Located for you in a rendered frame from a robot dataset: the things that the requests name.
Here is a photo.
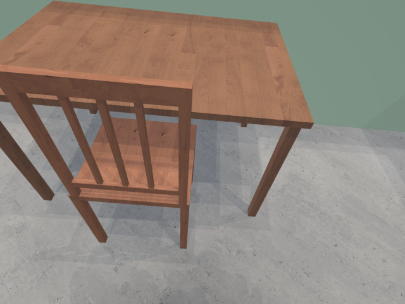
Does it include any chair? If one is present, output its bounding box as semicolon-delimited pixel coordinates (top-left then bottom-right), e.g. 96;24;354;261
0;65;197;249

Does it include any table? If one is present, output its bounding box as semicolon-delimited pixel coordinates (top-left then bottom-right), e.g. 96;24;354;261
0;1;314;217

